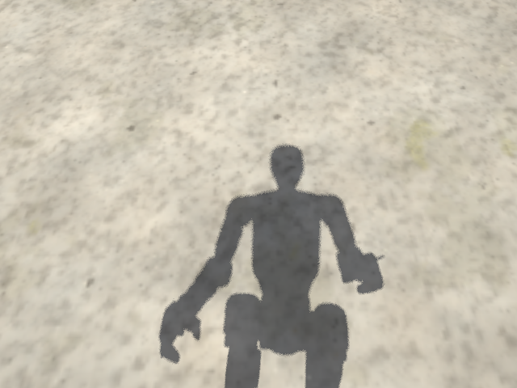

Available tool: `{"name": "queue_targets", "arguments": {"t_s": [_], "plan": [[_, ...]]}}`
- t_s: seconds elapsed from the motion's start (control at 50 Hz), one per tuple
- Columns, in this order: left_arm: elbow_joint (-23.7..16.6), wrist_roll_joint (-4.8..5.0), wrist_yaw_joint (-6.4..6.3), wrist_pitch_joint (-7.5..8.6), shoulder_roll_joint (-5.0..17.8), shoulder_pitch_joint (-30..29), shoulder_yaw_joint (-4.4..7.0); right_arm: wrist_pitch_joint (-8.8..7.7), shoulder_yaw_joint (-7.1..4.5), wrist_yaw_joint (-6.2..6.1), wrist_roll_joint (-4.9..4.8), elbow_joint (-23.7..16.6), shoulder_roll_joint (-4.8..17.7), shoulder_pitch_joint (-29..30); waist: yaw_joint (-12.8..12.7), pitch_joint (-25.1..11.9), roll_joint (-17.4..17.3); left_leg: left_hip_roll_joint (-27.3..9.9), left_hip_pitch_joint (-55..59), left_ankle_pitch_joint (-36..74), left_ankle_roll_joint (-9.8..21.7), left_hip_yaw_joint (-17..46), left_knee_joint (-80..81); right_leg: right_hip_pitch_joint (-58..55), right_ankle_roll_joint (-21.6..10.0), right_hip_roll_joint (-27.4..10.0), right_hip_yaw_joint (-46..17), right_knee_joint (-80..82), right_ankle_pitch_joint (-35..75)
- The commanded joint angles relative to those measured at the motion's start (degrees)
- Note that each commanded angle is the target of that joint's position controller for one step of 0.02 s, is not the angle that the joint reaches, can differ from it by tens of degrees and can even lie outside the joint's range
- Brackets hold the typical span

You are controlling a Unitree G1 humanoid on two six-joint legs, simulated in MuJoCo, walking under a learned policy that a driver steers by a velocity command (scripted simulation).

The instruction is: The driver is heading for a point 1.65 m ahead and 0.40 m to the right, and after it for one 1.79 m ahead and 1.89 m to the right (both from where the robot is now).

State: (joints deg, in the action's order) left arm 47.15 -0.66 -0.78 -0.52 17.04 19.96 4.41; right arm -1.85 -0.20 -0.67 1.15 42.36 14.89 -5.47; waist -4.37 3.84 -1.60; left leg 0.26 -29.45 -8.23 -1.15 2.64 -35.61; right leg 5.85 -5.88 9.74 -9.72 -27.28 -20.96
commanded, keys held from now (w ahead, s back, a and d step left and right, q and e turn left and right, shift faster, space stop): e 0.68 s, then q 0.32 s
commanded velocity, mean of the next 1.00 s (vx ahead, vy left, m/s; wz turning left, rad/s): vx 0.03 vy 0.00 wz -0.42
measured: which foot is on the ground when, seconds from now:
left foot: up 0.00-0.02, down 0.04-0.46, up 0.48-0.88, down 0.90-1.00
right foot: down 0.00-0.04, up 0.06-0.44, down 0.46-1.00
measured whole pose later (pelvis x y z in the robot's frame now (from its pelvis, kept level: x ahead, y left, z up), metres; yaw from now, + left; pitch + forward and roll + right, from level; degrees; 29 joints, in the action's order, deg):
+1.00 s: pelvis +0.04 +0.01 +0.01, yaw -22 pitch +0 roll +0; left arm 43.1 -1.2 -1.5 -1.7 13.9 10.8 0.6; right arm 1.8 -1.3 0.2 0.4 44.9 14.0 -13.9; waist 0.7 1.7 1.6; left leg 2.2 -13.2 -14.3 1.5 2.8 -28.0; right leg 13.2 -2.1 4.2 -3.1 -29.8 -17.3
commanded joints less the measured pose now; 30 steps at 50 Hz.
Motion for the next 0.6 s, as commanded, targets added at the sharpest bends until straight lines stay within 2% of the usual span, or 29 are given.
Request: {"name": "queue_targets", "arguments": {"t_s": [0.02, 0.04, 0.06, 0.08, 0.1, 0.12, 0.14, 0.16, 0.18, 0.22, 0.28, 0.32, 0.38, 0.42, 0.44, 0.46, 0.48, 0.5, 0.52, 0.54, 0.56, 0.58, 0.6], "plan": [[-5.05, 0.77, -0.06, 0.98, 8.36, -4.92, 1.83, -2.24, -2.55, -1.29, 0.56, -1.03, 8.96, -10.83, 8.01, -7.96, 4.84, -1.36, 19.73, 10.93, 3.36, 1.94, 13.60, 3.63, 1.07, -9.97, -9.37, -13.24, 45.25], [-7.34, 1.60, 0.06, 1.56, 4.15, -2.49, 0.62, -2.48, -3.27, -2.10, 0.87, -1.63, 13.44, -15.24, 7.82, -15.49, -5.35, -17.62, 32.49, 33.22, 7.15, 14.80, 11.60, 10.49, 3.35, -5.42, -3.03, -28.35, 18.48], [-6.63, 1.20, -0.42, 0.76, 4.12, 6.14, 1.06, -1.13, -3.38, -1.63, -0.30, -2.70, 14.40, -13.39, 3.13, -19.20, -13.37, -28.39, 35.74, 54.53, 15.09, 28.46, 10.90, 19.23, 3.66, 2.75, 3.55, -38.25, -21.01], [-4.02, -0.85, -0.82, -0.47, 6.60, 9.42, 1.41, -0.03, -3.22, -1.31, -1.34, -3.14, 11.61, -12.43, 2.00, -19.59, -7.36, -28.22, 33.36, 48.80, 17.95, 27.95, 9.45, 20.67, 4.12, -1.80, 3.52, -45.78, -19.14], [-4.10, -1.16, -0.42, -1.31, 7.34, 4.80, 1.49, 0.57, -2.62, -1.64, -1.23, -4.35, 8.42, -9.09, 2.96, -15.88, -4.79, -25.33, 28.35, 32.31, 18.07, 23.95, 12.54, 22.78, 4.81, -3.69, 4.66, -47.82, -14.09], [-4.96, -1.09, 0.13, -2.11, 7.83, -0.13, 1.63, 1.28, -1.75, -1.87, -0.71, -5.01, 5.79, -5.45, 3.21, -10.41, -2.66, -19.95, 21.79, 18.21, 15.28, 17.04, 16.73, 22.47, 5.83, -5.69, 4.94, -45.42, -9.66], [-5.81, -0.83, 0.84, -2.88, 7.30, -2.29, 1.66, 1.58, -1.61, -2.11, -0.07, -5.13, 5.79, -3.41, 2.89, -6.85, -5.37, -16.32, 17.64, 12.57, 13.41, 11.91, 18.88, 22.00, 6.82, -6.56, 5.48, -43.63, -6.91], [-5.71, -0.53, 1.42, -3.46, 6.59, -1.76, 1.42, 1.62, -1.85, -2.13, 0.45, -4.89, 6.51, -3.11, 2.71, -5.67, -7.05, -14.20, 15.21, 13.23, 12.83, 7.83, 19.55, 20.50, 7.56, -6.35, 6.56, -43.36, -5.05], [-5.90, -0.16, 1.76, -3.74, 6.02, -1.48, 1.22, 1.49, -2.07, -2.03, 0.54, -4.51, 6.83, -3.52, 2.46, -5.77, -7.16, -13.35, 14.46, 14.01, 12.61, 5.21, 19.64, 19.55, 7.86, -6.23, 7.11, -42.06, -3.82], [-6.42, 0.01, 2.03, -3.83, 4.97, -1.89, 0.83, 1.14, -2.39, -1.83, 0.55, -4.06, 7.06, -4.76, 2.62, -7.00, -6.35, -13.74, 15.93, 14.28, 13.04, 2.78, 19.52, 19.42, 8.11, -6.28, 7.91, -38.66, -3.14], [-7.83, -0.44, 2.55, -4.24, 4.20, -4.62, 0.25, 1.36, -2.97, -1.51, 0.54, -3.84, 7.85, -5.39, 3.49, -7.21, -7.12, -15.50, 16.77, 6.85, 13.59, 1.44, 20.32, 19.12, 7.78, -8.32, 9.02, -31.49, -2.75], [-9.01, -0.32, 3.08, -4.38, 3.63, -6.71, -0.27, 1.73, -3.42, -1.10, 0.70, -3.93, 8.69, -4.93, 4.03, -6.82, -8.01, -15.89, 15.22, 1.49, 13.09, -0.08, 20.58, 16.00, 7.01, -9.42, 10.30, -25.04, -2.94], [-10.16, 0.03, 3.42, -4.03, 4.10, -7.98, -0.43, 2.39, -4.25, -0.54, 0.95, -3.56, 10.35, -5.82, 4.92, -7.20, -8.51, -17.15, 15.03, -0.81, 12.32, -1.21, 18.97, 11.85, 5.55, -9.14, 12.72, -17.88, -4.21], [-10.18, 0.08, 3.51, -3.42, 3.75, -6.59, -0.51, 2.90, -4.69, -0.40, 0.45, -3.38, 11.30, -5.60, 3.75, -7.43, -7.31, -17.28, 14.22, -0.42, 10.45, -2.88, 15.63, 7.45, 4.12, -8.53, 14.12, -9.67, -1.23], [-9.51, -0.02, 3.36, -2.93, 3.88, -4.54, -0.40, 3.20, -4.82, -0.39, 0.15, -3.10, 11.21, -6.04, 2.74, -7.41, -5.49, -16.55, 11.84, -0.46, 8.10, -4.79, 12.13, 3.21, 3.04, -7.67, 13.98, -3.40, 1.70], [-9.07, -0.44, 2.85, -2.32, 5.33, -3.19, -0.05, 3.53, -4.88, -0.14, 0.24, -2.34, 10.07, -8.29, 2.46, -5.87, 1.00, -14.25, 8.00, -5.30, 4.01, -8.13, 4.95, 0.73, 1.92, -10.05, 7.18, 5.45, 4.15], [-10.60, -0.84, 2.03, -1.83, 11.06, -3.92, 0.84, 4.07, -3.85, 0.37, 0.81, -3.74, 4.99, -11.07, 4.67, -4.95, 17.72, -6.68, -3.61, -24.29, -1.11, -13.89, -11.70, -2.36, -1.57, -26.49, -15.76, 12.49, 9.37], [-11.18, -1.20, 1.57, -2.00, 16.81, -2.07, 2.77, 4.98, -3.88, -0.71, 0.72, -7.05, 6.68, -3.40, 0.43, -0.98, 17.43, -0.53, -7.98, -27.94, -1.65, -5.67, -18.76, 7.08, -9.19, -31.84, -22.79, 13.54, 19.53], [-10.34, -1.20, 1.16, -2.04, 13.58, -2.93, 2.24, 5.33, -4.01, -0.79, 0.15, -6.94, 7.25, -1.73, 1.86, -0.05, 11.21, -2.37, -6.70, -22.69, -1.38, -1.60, -23.14, 7.75, -9.03, -27.91, -17.04, 12.64, 19.04], [-10.70, -0.60, 0.90, -2.05, 11.09, -6.67, 1.46, 5.14, -4.17, -0.50, -0.53, -6.01, 7.16, -3.43, 4.26, 0.12, 9.87, -2.46, -5.62, -17.37, -0.89, -0.76, -23.40, 8.57, -7.22, -23.84, -12.17, 12.22, 17.71], [-11.27, -0.59, 0.86, -2.09, 9.91, -9.72, 1.22, 4.64, -4.43, -0.34, -0.47, -4.60, 7.65, -5.43, 5.73, -1.07, 9.27, -2.17, -4.61, -13.93, -0.73, -0.91, -23.48, 7.24, -5.56, -20.38, -9.06, 11.41, 18.52], [-11.74, -0.13, 0.62, -1.84, 8.99, -10.42, 1.02, 4.47, -4.73, -0.16, 0.30, -3.58, 8.17, -7.10, 5.74, -2.77, 10.04, -1.63, -4.20, -12.16, -0.84, -1.72, -25.21, 5.34, -5.62, -18.85, -7.34, 10.22, 23.30], [-11.73, 0.16, 0.72, -1.66, 7.74, -9.80, 0.67, 4.40, -4.84, 0.06, 0.54, -3.11, 8.23, -7.86, 5.59, -4.97, 9.17, -1.30, -3.38, -11.93, -1.10, -1.64, -26.39, 3.58, -5.88, -18.32, -6.81, 9.28, 27.48]]}}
